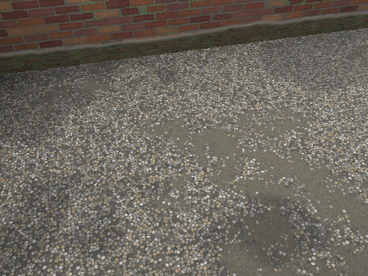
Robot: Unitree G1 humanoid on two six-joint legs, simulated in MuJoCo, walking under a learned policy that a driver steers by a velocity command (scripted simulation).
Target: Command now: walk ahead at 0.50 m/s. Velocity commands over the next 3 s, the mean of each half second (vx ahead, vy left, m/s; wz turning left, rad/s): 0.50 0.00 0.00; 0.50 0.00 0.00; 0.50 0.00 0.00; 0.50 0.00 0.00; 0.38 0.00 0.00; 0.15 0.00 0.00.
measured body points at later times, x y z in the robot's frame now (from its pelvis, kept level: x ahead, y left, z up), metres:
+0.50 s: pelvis -0.01 +0.00 +0.00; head -0.01 +0.00 +0.45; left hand +0.17 +0.21 -0.09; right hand +0.17 -0.20 -0.09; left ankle -0.05 +0.11 -0.72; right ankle +0.00 -0.11 -0.72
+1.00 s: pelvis +0.00 +0.00 +0.00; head -0.01 +0.01 +0.45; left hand +0.17 +0.21 -0.09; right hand +0.17 -0.20 -0.09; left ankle -0.05 +0.11 -0.72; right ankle +0.00 -0.11 -0.72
